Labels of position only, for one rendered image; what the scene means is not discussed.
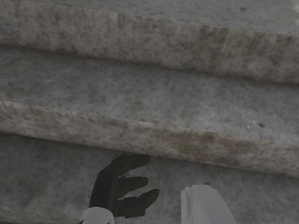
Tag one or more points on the robot left hand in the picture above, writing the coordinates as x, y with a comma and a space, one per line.
108, 187

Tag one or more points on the left robot forearm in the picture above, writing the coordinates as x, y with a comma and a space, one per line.
96, 215

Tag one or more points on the robot right thigh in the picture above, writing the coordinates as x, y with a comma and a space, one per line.
202, 204

